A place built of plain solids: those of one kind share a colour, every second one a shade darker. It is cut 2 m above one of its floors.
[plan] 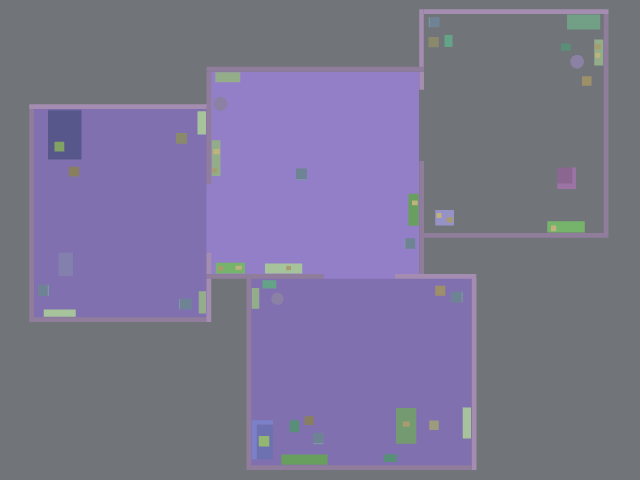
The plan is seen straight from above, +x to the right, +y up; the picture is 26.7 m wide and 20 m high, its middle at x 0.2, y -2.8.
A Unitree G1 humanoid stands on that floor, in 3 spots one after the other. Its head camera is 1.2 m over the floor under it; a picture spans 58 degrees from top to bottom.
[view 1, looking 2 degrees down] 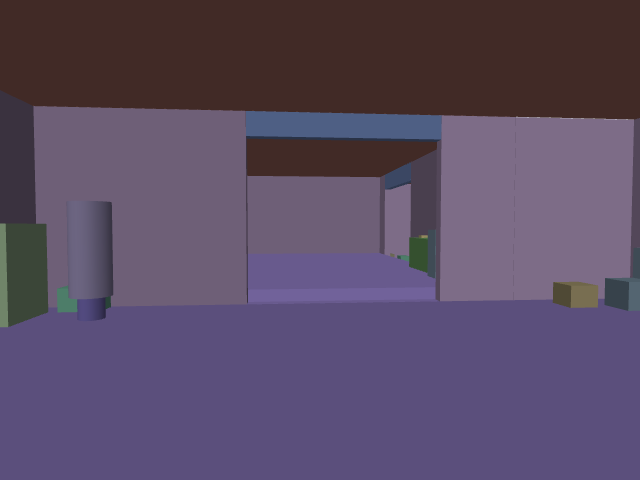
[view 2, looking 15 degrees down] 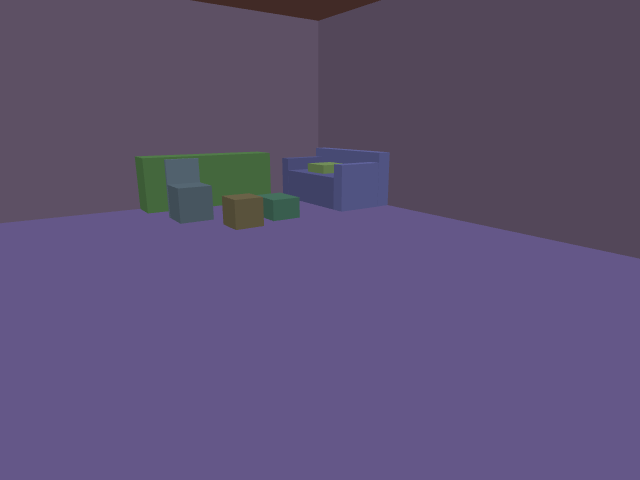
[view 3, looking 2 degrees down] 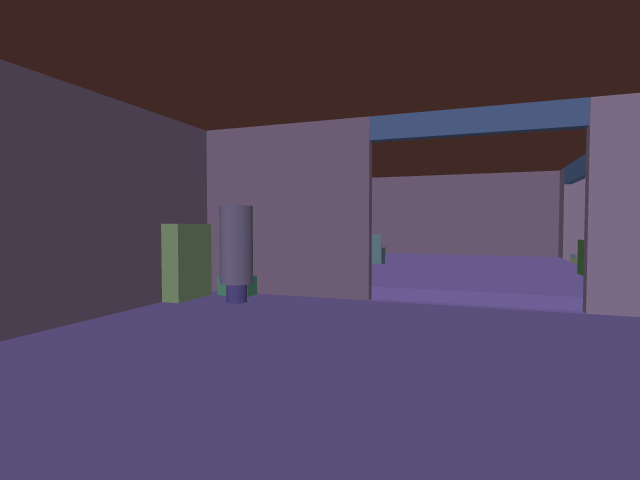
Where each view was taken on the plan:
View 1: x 0.86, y -10.99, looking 85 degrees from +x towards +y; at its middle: wall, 15.28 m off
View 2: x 1.94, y -5.56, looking -125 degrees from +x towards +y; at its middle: floor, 4.64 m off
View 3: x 1.94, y -11.10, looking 110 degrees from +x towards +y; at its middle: wall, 7.12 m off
